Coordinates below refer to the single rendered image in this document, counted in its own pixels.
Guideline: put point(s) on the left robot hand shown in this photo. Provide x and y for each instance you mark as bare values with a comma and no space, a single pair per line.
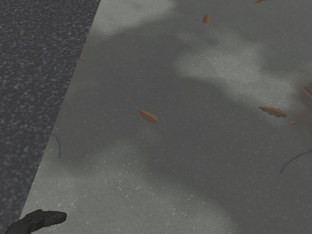
35,221

